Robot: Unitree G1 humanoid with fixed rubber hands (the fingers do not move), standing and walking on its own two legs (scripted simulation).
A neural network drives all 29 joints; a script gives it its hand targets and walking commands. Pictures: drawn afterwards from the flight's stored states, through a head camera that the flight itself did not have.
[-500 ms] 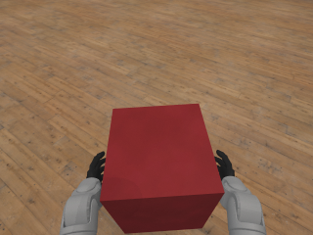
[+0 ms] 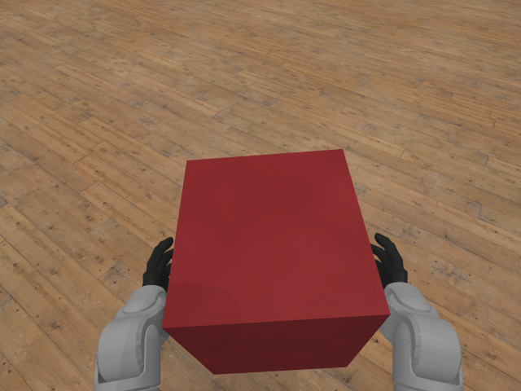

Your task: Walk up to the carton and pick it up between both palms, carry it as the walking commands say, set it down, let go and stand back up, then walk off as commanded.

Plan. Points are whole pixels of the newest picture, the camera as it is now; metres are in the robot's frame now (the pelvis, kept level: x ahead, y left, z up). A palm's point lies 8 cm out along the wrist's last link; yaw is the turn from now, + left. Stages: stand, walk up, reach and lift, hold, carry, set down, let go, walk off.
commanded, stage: carry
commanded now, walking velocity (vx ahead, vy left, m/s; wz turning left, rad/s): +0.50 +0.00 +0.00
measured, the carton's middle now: (272, 271) +0.32 -0.01 +0.02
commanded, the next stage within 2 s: hold in 1.84 s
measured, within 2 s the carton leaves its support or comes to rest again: neither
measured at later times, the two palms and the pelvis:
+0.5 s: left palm (116, 266) +0.29 +0.22 +0.07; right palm (338, 252) +0.31 -0.10 +0.08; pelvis +0.06 +0.05 +0.00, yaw +3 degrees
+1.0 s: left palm (118, 263) +0.29 +0.22 +0.08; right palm (345, 250) +0.31 -0.11 +0.09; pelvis +0.06 +0.04 +0.00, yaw +4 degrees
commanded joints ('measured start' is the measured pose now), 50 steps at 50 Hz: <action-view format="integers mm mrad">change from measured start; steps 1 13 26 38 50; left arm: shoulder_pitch -337 -512 -381 -357 -385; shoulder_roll -745 -832 -794 -821 -790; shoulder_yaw -732 -805 -761 -772 -770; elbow -392 -499 -453 -443 -397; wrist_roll -204 -287 -252 -250 -235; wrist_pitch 116 221 226 205 208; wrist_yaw -71 -70 -56 -72 -84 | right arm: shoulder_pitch -354 -443 -337 -342 -368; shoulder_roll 804 860 818 851 821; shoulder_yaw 796 758 764 797 797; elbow -250 -379 -343 -362 -319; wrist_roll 319 363 355 368 340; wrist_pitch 70 160 177 154 153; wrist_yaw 95 82 82 93 99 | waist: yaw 26 -5 5 5 7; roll -93 221 171 -72 11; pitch -314 -297 -381 -379 -370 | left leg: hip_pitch -179 365 437 121 223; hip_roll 25 201 142 7 67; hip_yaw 21 -251 -122 50 -37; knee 195 -340 -139 -274 -171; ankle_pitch -134 257 1078 494 568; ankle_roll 14 179 57 6 38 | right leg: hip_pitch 300 -121 59 502 333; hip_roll -438 -29 -108 -206 -197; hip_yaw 160 -136 -162 -80 -66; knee -136 93 121 79 -12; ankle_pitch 182 -273 155 978 559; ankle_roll -144 61 53 -7 4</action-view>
